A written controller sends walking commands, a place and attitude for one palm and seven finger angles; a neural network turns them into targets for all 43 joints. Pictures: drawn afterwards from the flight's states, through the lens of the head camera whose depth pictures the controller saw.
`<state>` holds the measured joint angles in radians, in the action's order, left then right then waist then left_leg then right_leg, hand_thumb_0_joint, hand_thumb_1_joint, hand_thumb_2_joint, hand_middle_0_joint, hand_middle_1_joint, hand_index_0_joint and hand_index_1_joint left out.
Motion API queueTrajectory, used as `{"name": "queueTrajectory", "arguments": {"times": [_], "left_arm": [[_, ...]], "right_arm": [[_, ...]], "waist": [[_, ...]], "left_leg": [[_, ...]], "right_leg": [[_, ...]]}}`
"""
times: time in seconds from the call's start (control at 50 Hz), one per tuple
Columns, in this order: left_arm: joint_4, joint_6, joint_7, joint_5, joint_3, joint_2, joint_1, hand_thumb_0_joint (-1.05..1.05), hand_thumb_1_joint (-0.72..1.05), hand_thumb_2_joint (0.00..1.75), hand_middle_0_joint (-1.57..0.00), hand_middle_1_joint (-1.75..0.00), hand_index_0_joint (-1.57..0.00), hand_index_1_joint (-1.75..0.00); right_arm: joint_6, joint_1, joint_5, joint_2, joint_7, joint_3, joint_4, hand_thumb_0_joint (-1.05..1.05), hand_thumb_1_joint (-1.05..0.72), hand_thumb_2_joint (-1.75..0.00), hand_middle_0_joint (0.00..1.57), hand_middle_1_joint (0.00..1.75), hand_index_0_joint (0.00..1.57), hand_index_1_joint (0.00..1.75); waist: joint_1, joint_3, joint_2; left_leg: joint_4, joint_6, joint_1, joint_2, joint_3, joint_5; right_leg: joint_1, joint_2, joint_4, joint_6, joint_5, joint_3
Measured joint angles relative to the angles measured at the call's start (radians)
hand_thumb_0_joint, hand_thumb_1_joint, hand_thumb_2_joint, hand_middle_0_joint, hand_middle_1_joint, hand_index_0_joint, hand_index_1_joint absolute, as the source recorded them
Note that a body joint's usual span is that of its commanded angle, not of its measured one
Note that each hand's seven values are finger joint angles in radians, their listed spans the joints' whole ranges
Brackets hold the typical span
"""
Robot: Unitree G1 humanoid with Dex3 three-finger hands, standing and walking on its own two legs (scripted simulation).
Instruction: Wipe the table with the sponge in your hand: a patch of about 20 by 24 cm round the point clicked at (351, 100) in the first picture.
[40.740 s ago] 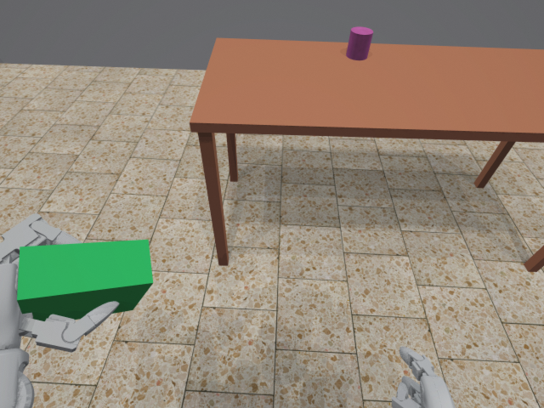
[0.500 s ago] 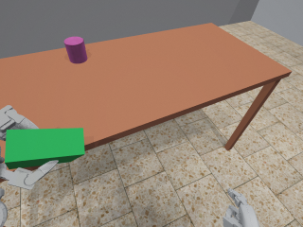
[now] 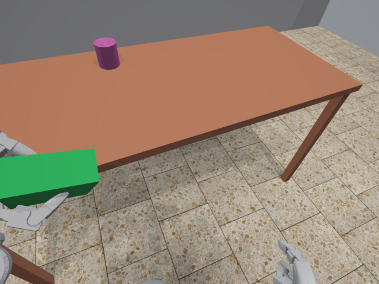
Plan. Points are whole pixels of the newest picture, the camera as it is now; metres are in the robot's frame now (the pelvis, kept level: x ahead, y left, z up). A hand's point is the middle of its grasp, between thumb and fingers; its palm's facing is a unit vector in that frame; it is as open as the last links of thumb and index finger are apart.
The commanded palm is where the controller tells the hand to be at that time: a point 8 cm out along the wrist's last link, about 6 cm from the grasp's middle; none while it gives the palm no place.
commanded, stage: step back with the hand held close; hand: left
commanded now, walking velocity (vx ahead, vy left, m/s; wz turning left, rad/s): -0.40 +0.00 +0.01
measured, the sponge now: (64, 178) +0.23 +0.23 +0.16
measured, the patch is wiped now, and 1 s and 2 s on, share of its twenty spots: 1.00 1.00 1.00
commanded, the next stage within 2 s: stop stepping back and stand still in 0.20 s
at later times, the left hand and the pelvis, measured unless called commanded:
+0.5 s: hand (20, 274) +0.10 +0.21 +0.18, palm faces +0.31 -0.87 -0.38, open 9.3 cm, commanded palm +0.05 +0.26 +0.20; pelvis -0.13 -0.01 +0.01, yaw -4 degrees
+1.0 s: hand out of the picture -0.02 +0.20 +0.19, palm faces +0.43 -0.83 -0.36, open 9.3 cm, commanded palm -0.06 +0.24 +0.20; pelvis -0.23 -0.03 +0.00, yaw -1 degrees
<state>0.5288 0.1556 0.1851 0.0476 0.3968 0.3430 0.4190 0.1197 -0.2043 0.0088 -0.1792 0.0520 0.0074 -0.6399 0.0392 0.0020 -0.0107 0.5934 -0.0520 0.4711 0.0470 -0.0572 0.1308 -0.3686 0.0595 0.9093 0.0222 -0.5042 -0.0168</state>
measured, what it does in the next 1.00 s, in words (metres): walks backwards: right foot, then left foot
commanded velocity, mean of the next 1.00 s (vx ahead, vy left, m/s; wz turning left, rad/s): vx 0.05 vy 0.01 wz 0.03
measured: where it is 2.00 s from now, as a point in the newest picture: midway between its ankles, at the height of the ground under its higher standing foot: outside the picture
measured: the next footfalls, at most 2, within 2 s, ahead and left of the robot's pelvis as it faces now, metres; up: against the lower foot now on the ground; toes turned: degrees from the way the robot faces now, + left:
right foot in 0.08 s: -0.04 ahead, -0.15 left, +0.00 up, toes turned +0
left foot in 0.28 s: +0.01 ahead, +0.09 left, +0.00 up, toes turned -2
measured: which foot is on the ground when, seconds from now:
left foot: down 0.00-0.10, up 0.12-0.26, down 0.28-0.52, up 0.54-0.70, down 0.72-0.90, up 0.92-1.00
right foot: up 0.00-0.06, down 0.08-0.74, up 0.76-0.88, down 0.90-1.00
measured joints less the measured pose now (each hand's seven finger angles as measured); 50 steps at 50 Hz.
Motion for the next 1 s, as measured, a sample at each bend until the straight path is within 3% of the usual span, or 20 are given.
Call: {"name": "queueTrajectory", "arguments": {"times": [0.04,0.08,0.12,0.18,0.24,0.28,0.34,0.4,0.46,0.5,0.56,0.6,0.64,0.68,0.72,0.8,0.86,0.9,0.94,1.0], "left_arm": [[-0.013,-0.013,0.004,0.006,-0.025,-0.025,-0.017,-0.01,-0.48,1.10,-0.81,-1.40,-0.82,-1.44],[-0.004,-0.013,-0.004,0.004,-0.041,-0.020,-0.028,-0.01,-0.48,1.10,-0.81,-1.40,-0.82,-1.44],[-0.005,0.002,-0.018,-0.001,-0.072,-0.022,-0.039,-0.01,-0.48,1.10,-0.81,-1.40,-0.82,-1.44],[0.017,0.012,-0.043,-0.011,-0.101,0.010,-0.006,-0.01,-0.48,1.10,-0.81,-1.40,-0.82,-1.44],[0.043,0.025,-0.056,-0.011,-0.076,0.051,0.049,-0.01,-0.48,1.10,-0.82,-1.40,-0.82,-1.44],[0.056,0.024,-0.055,-0.003,-0.060,0.068,0.060,-0.01,-0.48,1.10,-0.82,-1.39,-0.82,-1.44],[0.032,0.022,-0.050,0.013,-0.025,0.107,0.044,-0.01,-0.48,1.10,-0.82,-1.39,-0.82,-1.44],[0.028,-0.019,-0.035,0.013,-0.019,0.088,0.060,-0.01,-0.48,1.10,-0.81,-1.40,-0.82,-1.44],[0.050,-0.043,-0.022,0.012,-0.033,0.061,0.096,-0.01,-0.48,1.09,-0.81,-1.40,-0.82,-1.44],[0.054,-0.048,-0.019,0.004,-0.044,0.052,0.107,-0.01,-0.48,1.09,-0.81,-1.40,-0.82,-1.44],[0.028,-0.047,-0.024,-0.011,-0.066,0.037,0.085,-0.01,-0.48,1.09,-0.81,-1.40,-0.82,-1.44],[0.005,-0.042,-0.026,-0.015,-0.070,0.024,0.066,-0.01,-0.48,1.09,-0.82,-1.40,-0.82,-1.44],[-0.037,-0.036,-0.023,-0.019,-0.074,0.011,0.036,-0.01,-0.48,1.09,-0.82,-1.39,-0.82,-1.44],[-0.081,-0.038,-0.017,-0.022,-0.082,-0.001,-0.003,-0.01,-0.48,1.09,-0.82,-1.39,-0.82,-1.44],[-0.102,-0.040,-0.010,-0.021,-0.090,-0.014,-0.036,-0.01,-0.48,1.09,-0.82,-1.40,-0.82,-1.44],[-0.101,-0.054,-0.012,-0.024,-0.055,0.027,-0.026,-0.01,-0.48,1.09,-0.81,-1.40,-0.82,-1.44],[-0.104,-0.042,-0.018,-0.017,-0.043,0.042,0.032,-0.01,-0.48,1.09,-0.81,-1.40,-0.82,-1.44],[-0.101,-0.044,-0.021,-0.020,-0.044,0.051,0.050,-0.01,-0.48,1.09,-0.81,-1.40,-0.82,-1.44],[-0.098,-0.045,-0.031,-0.026,-0.057,0.038,0.025,-0.01,-0.48,1.09,-0.81,-1.40,-0.82,-1.44],[-0.098,-0.031,-0.046,-0.026,-0.080,-0.015,-0.002,-0.01,-0.48,1.09,-0.82,-1.40,-0.82,-1.44]], "right_arm": [[0.014,0.008,0.000,0.005,-0.002,-0.013,-0.006,0.02,-0.90,-0.90,0.20,0.30,0.21,0.30],[0.020,0.027,0.002,0.015,-0.006,-0.027,0.004,0.02,-0.90,-0.90,0.20,0.30,0.21,0.30],[0.009,0.060,0.001,0.013,-0.006,-0.031,-0.006,0.02,-0.90,-0.90,0.20,0.30,0.21,0.30],[-0.023,0.061,-0.004,0.020,-0.002,-0.030,-0.005,0.02,-0.90,-0.90,0.21,0.30,0.21,0.30],[-0.049,0.044,-0.007,0.013,0.011,-0.035,0.026,0.02,-0.90,-0.90,0.21,0.30,0.21,0.30],[-0.053,0.033,-0.015,-0.020,0.020,-0.028,0.059,0.02,-0.90,-0.90,0.21,0.30,0.21,0.30],[-0.044,0.051,-0.022,-0.018,0.017,0.001,0.050,0.02,-0.90,-0.90,0.20,0.30,0.21,0.30],[-0.012,0.041,-0.013,-0.017,0.008,0.003,0.053,0.02,-0.90,-0.90,0.20,0.30,0.20,0.30],[0.012,0.009,-0.014,-0.020,0.002,-0.008,0.062,0.02,-0.90,-0.90,0.20,0.30,0.20,0.30],[0.009,-0.011,-0.010,-0.022,0.005,-0.015,0.063,0.02,-0.90,-0.90,0.20,0.30,0.21,0.30],[-0.022,-0.031,0.001,-0.024,0.006,-0.017,0.029,0.02,-0.90,-0.90,0.20,0.30,0.21,0.30],[-0.041,-0.043,0.005,-0.023,0.008,-0.021,-0.006,0.02,-0.90,-0.90,0.20,0.30,0.21,0.30],[-0.056,-0.061,0.005,-0.023,0.014,-0.026,-0.026,0.02,-0.90,-0.90,0.20,0.30,0.21,0.30],[-0.059,-0.079,0.003,-0.029,0.025,-0.029,-0.031,0.02,-0.90,-0.90,0.20,0.30,0.21,0.30],[-0.048,-0.088,0.004,-0.052,0.035,-0.028,-0.013,0.02,-0.90,-0.90,0.21,0.30,0.21,0.30],[-0.022,-0.064,0.002,-0.035,0.034,-0.014,0.004,0.02,-0.90,-0.90,0.20,0.30,0.21,0.30],[0.002,-0.081,-0.002,-0.020,0.020,-0.020,-0.002,0.02,-0.90,-0.90,0.20,0.30,0.21,0.30],[0.001,-0.096,0.000,-0.017,0.020,-0.027,0.000,0.02,-0.90,-0.90,0.20,0.30,0.21,0.30],[-0.008,-0.084,0.002,-0.022,0.016,-0.024,-0.023,0.02,-0.90,-0.90,0.20,0.30,0.21,0.30],[-0.019,-0.068,0.004,-0.036,0.006,-0.017,-0.072,0.02,-0.90,-0.90,0.20,0.30,0.21,0.30]], "waist": [[0.007,0.008,-0.004],[0.008,0.014,0.014],[0.000,-0.001,0.004],[-0.021,0.016,0.044],[-0.051,0.038,0.086],[-0.067,0.040,0.059],[-0.066,0.015,0.095],[-0.065,-0.008,0.085],[-0.066,-0.007,0.061],[-0.065,0.002,0.047],[-0.050,0.020,0.032],[-0.027,0.047,0.052],[-0.020,0.079,0.068],[-0.026,0.105,0.072],[-0.044,0.115,0.039],[-0.079,0.075,0.036],[-0.089,0.081,0.019],[-0.082,0.081,0.013],[-0.054,0.055,0.006],[-0.023,0.032,0.001]], "left_leg": [[-0.049,0.008,0.001,0.013,-0.012,-0.040],[-0.057,0.021,0.033,0.015,-0.030,-0.058],[0.011,0.056,0.068,0.016,-0.004,0.060],[0.219,0.079,0.091,-0.037,0.026,0.239],[0.171,0.086,0.014,-0.060,0.009,0.215],[0.012,0.068,-0.067,-0.040,0.020,-0.018],[-0.043,0.016,-0.083,-0.061,-0.005,0.069],[-0.084,0.015,-0.096,-0.050,-0.005,0.032],[-0.103,0.023,-0.098,-0.037,0.005,-0.007],[-0.080,0.031,-0.081,-0.036,0.014,0.020],[0.084,0.056,-0.027,-0.047,0.043,0.208],[0.244,0.060,-0.006,-0.059,0.035,0.253],[0.263,0.050,-0.040,-0.051,0.012,0.288],[0.171,0.034,-0.113,-0.037,-0.008,0.327],[0.009,0.006,-0.197,-0.015,0.020,0.404],[0.001,0.030,-0.182,-0.015,0.014,0.181],[-0.007,0.053,-0.184,-0.004,0.015,0.131],[0.051,0.060,-0.152,0.002,0.017,0.209],[0.252,0.046,-0.069,-0.004,0.043,0.310],[0.485,0.049,0.015,-0.025,0.064,0.262]], "right_leg": [[0.087,-0.011,-0.158,-0.009,0.024,0.003],[0.156,-0.033,-0.345,-0.034,0.132,-0.007],[0.138,-0.020,-0.359,-0.030,0.166,-0.014],[0.117,-0.040,-0.376,-0.015,0.185,-0.039],[0.098,-0.061,-0.396,-0.006,0.214,-0.061],[0.067,-0.044,-0.371,0.003,0.219,-0.045],[-0.008,-0.050,-0.219,0.000,0.085,-0.064],[-0.019,-0.024,-0.163,0.006,0.034,-0.032],[0.031,-0.013,-0.232,0.003,0.054,0.011],[0.080,-0.013,-0.331,-0.028,0.129,0.036],[0.084,-0.016,-0.374,-0.079,0.245,0.054],[0.074,-0.033,-0.390,-0.090,0.293,0.040],[0.063,-0.054,-0.398,-0.086,0.297,0.042],[0.046,-0.069,-0.390,-0.081,0.276,0.053],[0.007,-0.060,-0.344,-0.075,0.221,0.074],[-0.085,-0.047,-0.029,-0.032,0.082,0.063],[-0.040,-0.049,-0.047,-0.028,0.052,0.080],[0.044,-0.053,-0.211,-0.043,0.052,0.085],[0.038,-0.049,-0.239,-0.093,0.197,0.101],[0.066,-0.046,-0.292,-0.117,0.251,0.111]]}}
